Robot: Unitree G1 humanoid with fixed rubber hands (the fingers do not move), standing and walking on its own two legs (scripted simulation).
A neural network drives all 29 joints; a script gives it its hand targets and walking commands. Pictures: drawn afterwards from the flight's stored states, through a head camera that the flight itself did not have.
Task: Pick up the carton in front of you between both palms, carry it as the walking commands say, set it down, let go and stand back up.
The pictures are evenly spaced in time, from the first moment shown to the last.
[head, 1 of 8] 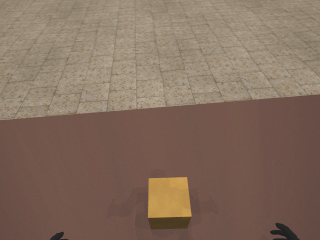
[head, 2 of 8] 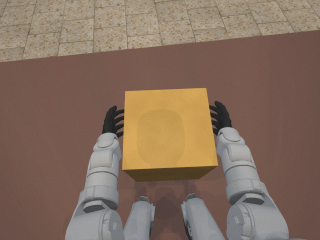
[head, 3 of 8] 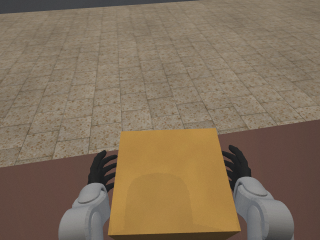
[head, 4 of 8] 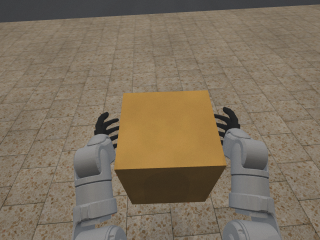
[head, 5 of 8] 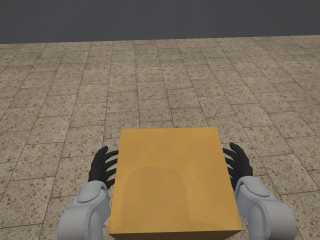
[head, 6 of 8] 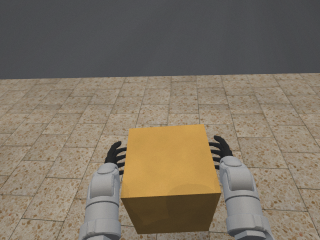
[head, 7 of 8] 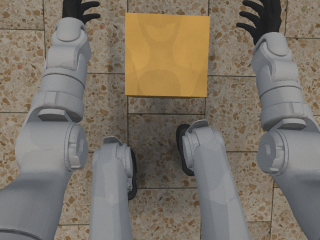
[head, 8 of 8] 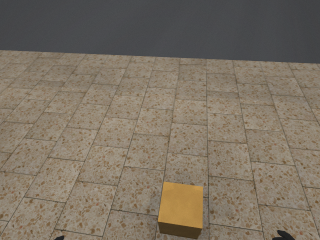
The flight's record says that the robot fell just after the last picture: no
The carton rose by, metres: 0.70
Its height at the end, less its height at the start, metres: -0.14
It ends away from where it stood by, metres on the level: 3.61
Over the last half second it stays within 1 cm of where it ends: yes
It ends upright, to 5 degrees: yes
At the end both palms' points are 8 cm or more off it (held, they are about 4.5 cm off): yes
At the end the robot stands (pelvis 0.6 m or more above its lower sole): yes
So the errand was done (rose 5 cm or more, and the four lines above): yes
